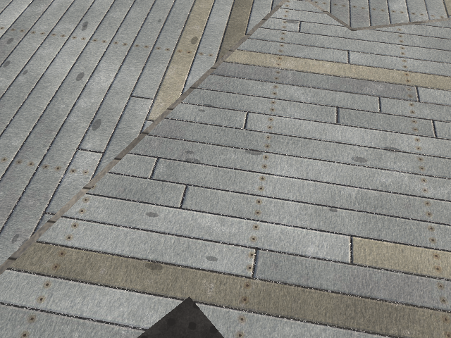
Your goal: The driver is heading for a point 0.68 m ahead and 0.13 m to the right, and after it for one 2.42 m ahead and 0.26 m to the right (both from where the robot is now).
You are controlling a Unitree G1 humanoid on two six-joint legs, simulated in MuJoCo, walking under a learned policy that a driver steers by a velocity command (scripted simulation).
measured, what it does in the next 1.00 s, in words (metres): walks ahead, turning right: right foot, then left foot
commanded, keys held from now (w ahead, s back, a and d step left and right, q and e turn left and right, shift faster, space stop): no key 0.04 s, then e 0.14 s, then w+e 0.62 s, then w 0.10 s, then w+q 0.10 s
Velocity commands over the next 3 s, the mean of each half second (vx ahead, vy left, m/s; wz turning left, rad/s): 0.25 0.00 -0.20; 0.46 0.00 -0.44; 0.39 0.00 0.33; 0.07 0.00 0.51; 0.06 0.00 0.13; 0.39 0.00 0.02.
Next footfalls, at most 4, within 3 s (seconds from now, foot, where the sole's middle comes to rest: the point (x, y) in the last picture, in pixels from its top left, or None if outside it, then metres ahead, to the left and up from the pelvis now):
0.14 right None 0.25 -0.12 -0.78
0.52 left None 0.24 0.11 -0.78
0.98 right None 0.42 -0.26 -0.78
1.48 left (259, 250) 0.75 -0.14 -0.78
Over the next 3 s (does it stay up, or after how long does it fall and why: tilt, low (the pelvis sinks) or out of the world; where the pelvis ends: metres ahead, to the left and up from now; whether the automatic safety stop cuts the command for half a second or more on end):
stays up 0.85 -0.19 -0.02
